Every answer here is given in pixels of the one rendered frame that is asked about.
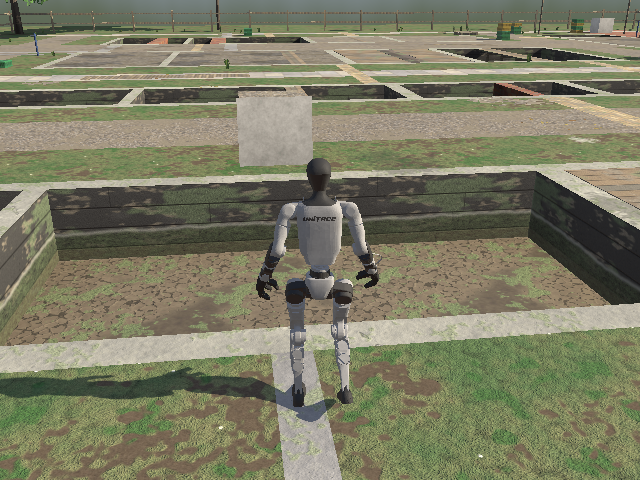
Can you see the robot left upper arm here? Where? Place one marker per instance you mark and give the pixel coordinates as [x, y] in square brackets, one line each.
[287, 212]

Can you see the left robot thigh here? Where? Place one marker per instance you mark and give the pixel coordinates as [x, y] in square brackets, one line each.
[295, 297]

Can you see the robot right forearm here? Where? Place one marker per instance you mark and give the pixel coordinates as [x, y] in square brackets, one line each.
[368, 261]

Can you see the robot right upper arm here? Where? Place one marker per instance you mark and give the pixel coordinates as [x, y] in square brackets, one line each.
[351, 211]

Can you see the robot left hand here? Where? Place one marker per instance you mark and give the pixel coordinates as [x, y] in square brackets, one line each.
[267, 285]

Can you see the robot torso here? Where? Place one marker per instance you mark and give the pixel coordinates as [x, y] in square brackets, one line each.
[319, 234]

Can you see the robot right hand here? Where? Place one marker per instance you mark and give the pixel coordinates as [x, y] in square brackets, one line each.
[363, 274]

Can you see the robot left forearm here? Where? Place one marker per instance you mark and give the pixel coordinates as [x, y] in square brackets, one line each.
[269, 265]

